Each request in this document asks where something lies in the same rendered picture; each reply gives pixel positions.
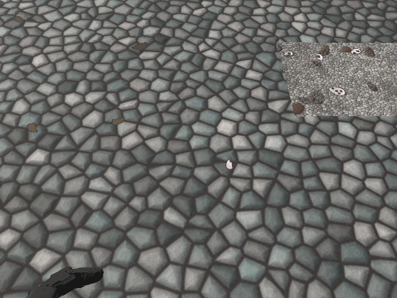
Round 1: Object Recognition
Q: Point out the left robot hand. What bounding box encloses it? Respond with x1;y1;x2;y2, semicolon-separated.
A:
28;266;104;298

